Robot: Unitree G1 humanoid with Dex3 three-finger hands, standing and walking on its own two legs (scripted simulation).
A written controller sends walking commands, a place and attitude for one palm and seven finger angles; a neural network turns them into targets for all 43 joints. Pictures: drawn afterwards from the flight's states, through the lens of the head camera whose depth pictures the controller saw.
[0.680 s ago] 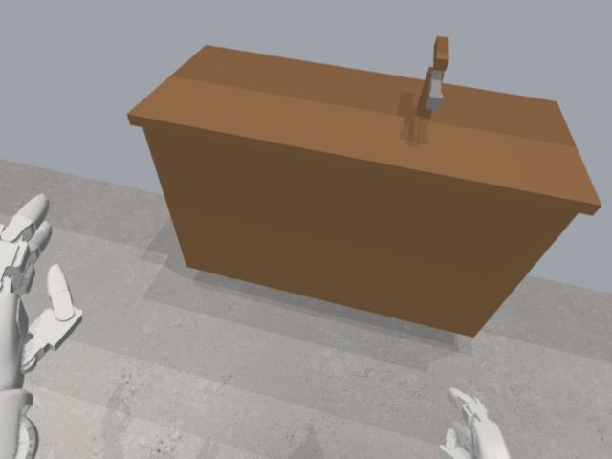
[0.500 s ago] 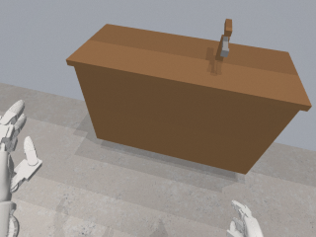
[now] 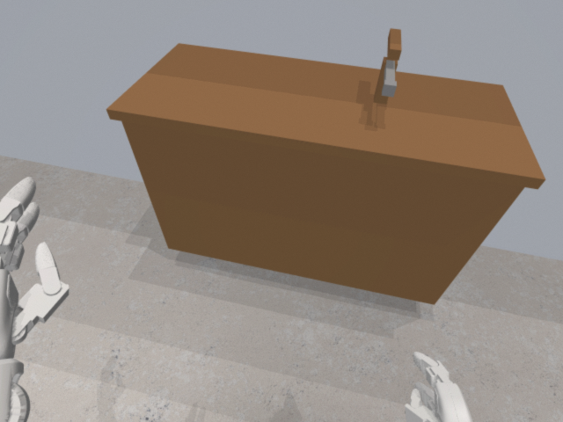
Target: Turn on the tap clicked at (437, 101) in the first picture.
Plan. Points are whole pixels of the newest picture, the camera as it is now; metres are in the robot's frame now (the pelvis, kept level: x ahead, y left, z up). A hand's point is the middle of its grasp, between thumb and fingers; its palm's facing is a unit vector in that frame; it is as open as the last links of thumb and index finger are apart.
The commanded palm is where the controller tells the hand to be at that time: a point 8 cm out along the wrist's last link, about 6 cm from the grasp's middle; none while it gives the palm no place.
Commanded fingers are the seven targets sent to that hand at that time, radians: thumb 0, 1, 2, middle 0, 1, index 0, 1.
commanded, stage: turn to face it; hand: left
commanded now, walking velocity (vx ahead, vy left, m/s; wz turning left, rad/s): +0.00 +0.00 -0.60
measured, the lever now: (389, 88) +0.82 -0.18 +0.09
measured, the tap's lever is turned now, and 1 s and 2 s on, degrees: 0 0 0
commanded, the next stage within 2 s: take the last steps up to it in 0.80 s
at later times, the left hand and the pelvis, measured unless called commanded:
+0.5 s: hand (139, 270) +0.24 +0.19 +0.15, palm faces +0.24 -0.86 -0.44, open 7.4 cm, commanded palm +0.20 +0.22 +0.18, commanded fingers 0.00 0.90 0.90 -0.20 -0.30 -0.20 -0.30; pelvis -0.02 -0.01 -0.02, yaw -13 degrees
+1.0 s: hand (202, 260) +0.25 +0.12 +0.17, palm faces +0.00 -0.91 -0.41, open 7.4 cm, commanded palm +0.22 +0.16 +0.18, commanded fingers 0.00 0.90 0.90 -0.20 -0.30 -0.20 -0.30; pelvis -0.05 -0.02 -0.01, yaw -26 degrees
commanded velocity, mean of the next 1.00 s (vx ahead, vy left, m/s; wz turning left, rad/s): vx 0.04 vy -0.01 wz -0.42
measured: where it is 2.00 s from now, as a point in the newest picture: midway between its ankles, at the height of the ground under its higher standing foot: outside the picture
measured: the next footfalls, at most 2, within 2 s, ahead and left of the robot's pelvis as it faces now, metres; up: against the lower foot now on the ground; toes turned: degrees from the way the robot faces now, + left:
right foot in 0.62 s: +0.01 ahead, -0.15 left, +0.00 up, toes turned -20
left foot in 0.94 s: +0.02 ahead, +0.07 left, +0.00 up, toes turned -22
